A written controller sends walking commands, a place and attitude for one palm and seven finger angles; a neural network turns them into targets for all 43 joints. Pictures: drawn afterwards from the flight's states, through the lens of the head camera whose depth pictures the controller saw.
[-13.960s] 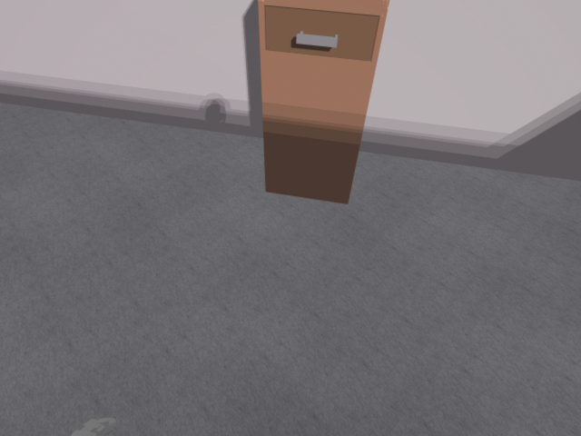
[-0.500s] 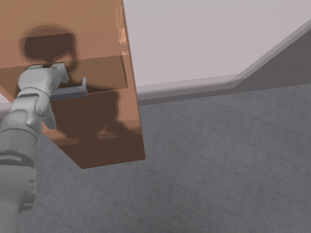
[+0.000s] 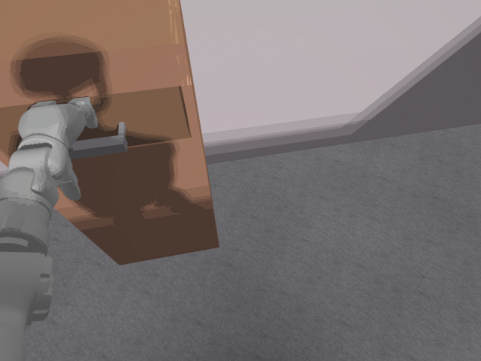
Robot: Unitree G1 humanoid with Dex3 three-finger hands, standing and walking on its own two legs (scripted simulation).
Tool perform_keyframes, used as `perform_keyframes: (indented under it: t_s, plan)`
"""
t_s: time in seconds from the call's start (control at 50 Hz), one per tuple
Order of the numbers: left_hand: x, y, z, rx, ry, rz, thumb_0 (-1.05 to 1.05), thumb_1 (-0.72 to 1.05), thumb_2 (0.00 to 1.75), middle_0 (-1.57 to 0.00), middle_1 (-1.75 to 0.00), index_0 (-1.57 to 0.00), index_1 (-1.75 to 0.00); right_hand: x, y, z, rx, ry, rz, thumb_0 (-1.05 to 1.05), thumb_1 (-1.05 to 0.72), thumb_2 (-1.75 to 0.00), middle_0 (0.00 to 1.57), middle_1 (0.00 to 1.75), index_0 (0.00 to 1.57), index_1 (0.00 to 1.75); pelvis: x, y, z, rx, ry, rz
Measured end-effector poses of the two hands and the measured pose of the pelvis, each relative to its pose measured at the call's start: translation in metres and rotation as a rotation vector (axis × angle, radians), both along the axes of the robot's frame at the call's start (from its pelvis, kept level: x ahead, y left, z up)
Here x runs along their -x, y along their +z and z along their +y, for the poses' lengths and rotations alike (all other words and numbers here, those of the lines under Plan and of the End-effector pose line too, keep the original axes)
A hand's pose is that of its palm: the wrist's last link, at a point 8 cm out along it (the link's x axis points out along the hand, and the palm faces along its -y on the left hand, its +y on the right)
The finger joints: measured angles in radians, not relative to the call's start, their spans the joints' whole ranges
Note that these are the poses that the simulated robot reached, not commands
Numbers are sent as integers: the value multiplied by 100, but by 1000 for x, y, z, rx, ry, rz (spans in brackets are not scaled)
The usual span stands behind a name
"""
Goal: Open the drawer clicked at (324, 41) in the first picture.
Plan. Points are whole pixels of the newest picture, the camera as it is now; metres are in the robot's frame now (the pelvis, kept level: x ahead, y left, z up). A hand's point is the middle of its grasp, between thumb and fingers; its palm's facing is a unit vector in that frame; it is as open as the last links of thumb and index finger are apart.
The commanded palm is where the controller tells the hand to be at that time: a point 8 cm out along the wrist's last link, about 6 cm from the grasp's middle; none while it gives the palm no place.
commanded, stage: move the hooked fingers above the handle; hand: left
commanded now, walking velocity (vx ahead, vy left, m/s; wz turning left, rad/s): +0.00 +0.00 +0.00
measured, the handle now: (90, 139) +0.52 +0.29 +0.03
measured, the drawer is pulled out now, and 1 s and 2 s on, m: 0.00 0.00 0.00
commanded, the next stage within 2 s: lower the fingers behind the handle in 0.10 s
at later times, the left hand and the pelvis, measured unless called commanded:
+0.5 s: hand (81, 154) +0.46 +0.27 +0.06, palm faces -0.14 -0.02 -0.99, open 13.8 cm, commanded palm +0.45 +0.28 +0.12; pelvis +0.00 +0.01 +0.00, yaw +0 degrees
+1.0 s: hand (93, 157) +0.47 +0.26 +0.04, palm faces -0.09 -0.02 -1.00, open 13.8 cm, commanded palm +0.45 +0.27 +0.09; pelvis +0.00 +0.00 -0.01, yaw +0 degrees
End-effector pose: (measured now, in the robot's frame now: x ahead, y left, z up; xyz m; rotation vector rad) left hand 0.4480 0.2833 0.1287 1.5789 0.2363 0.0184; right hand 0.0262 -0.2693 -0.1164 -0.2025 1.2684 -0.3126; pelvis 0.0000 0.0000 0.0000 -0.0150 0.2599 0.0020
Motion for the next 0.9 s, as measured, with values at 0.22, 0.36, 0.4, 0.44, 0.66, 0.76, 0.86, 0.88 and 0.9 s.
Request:
perform_keyframes:
  t_s: [0.22, 0.36, 0.4, 0.44, 0.66, 0.76, 0.86, 0.88, 0.9]
  plan:
    - [0, 13, 6, 4, -27, -194, 0, -49, 30, -32, -120, -32, -120, -7, -4, 4, 1, 41, 25, 1, -90, -90, 21, 30, 21, 30, 0, -5, 8, 8, 24, 17]
    - [-5, 18, 5, -17, 49, -115, 0, -49, 30, -31, -120, -32, -123, -12, -5, 12, -31, 43, 9, 1, -90, -90, 21, 30, 21, 30, -2, -2, 11, 9, 22, 11]
    - [-4, 12, 1, -9, 34, -67, 0, -49, 30, -31, -120, -32, -123, -12, -4, 13, -32, 39, 3, 1, -90, -90, 21, 30, 21, 30, -2, -1, 12, 8, 19, 4]
    - [-2, 2, -5, 6, 7, -24, 0, -49, 30, -31, -120, -32, -122, -12, -3, 14, -28, 32, -5, 1, -90, -90, 21, 30, 21, 30, -2, -1, 11, 7, 15, -2]
    - [6, -23, -7, 20, -88, -159, 0, -49, 30, -32, -120, -32, -120, 2, -9, 7, -2, 52, 37, 1, -90, -90, 21, 30, 21, 30, 6, -10, 8, 8, 15, 41]
    - [5, -23, 8, -35, 42, -156, 0, -49, 30, -31, -120, -32, -120, 10, -15, 5, -25, 47, 70, 1, -90, -90, 21, 30, 21, 30, 7, -12, 6, 10, 22, 56]
    - [2, -32, 1, -22, 66, -44, 0, -49, 30, -31, -120, -31, -120, 16, -12, 4, -19, 23, 74, 1, -90, -90, 21, 30, 21, 30, 6, -10, 4, 11, 23, 47]
    - [1, -33, -3, -13, 49, -28, 0, -49, 30, -31, -120, -31, -120, 17, -11, 3, -13, 19, 72, 1, -90, -90, 21, 30, 21, 30, 6, -9, 4, 11, 23, 45]
    - [-1, -35, -8, -3, 27, -17, 0, -49, 30, -31, -120, -32, -120, 18, -9, 2, -5, 15, 69, 1, -90, -90, 21, 30, 21, 30, 6, -9, 3, 11, 23, 44]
